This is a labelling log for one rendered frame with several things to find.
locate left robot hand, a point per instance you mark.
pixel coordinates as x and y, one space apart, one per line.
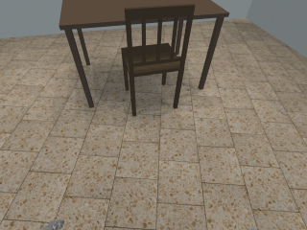
53 225

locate table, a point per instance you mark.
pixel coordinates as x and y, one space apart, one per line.
84 14

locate chair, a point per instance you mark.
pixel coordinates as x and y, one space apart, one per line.
159 58

